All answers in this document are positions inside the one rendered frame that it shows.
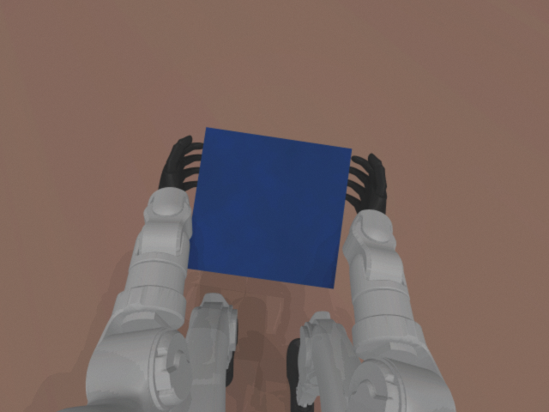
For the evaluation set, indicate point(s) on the robot left forearm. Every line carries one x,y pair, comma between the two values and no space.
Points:
154,292

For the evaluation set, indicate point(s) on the right robot thigh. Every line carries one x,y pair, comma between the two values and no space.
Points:
325,347

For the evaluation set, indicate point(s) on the robot right forearm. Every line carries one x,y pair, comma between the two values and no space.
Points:
384,324

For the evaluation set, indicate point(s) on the right robot upper arm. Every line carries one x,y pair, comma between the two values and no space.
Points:
380,384

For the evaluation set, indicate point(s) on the carton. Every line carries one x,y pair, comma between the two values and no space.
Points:
269,208

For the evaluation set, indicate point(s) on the left robot upper arm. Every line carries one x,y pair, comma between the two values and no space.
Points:
138,371

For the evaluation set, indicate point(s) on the left robot hand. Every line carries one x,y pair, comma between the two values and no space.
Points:
174,174

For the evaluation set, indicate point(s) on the right robot hand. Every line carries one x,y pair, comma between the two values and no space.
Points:
373,195

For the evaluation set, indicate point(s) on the left robot foot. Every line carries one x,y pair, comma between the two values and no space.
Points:
229,371

